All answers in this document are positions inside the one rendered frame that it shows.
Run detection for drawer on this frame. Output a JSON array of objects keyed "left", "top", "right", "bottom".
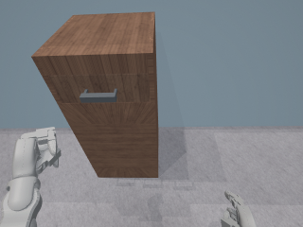
[{"left": 48, "top": 73, "right": 150, "bottom": 103}]

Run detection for handle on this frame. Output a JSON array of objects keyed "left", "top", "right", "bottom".
[{"left": 80, "top": 88, "right": 117, "bottom": 103}]

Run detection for right robot hand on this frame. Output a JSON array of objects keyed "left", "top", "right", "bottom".
[{"left": 221, "top": 190, "right": 258, "bottom": 227}]

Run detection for left robot hand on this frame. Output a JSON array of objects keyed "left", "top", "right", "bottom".
[{"left": 11, "top": 127, "right": 62, "bottom": 179}]

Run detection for cabinet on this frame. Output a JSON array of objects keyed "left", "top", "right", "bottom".
[{"left": 31, "top": 11, "right": 159, "bottom": 178}]

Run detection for left robot forearm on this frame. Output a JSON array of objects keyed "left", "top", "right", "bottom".
[{"left": 0, "top": 176, "right": 43, "bottom": 227}]

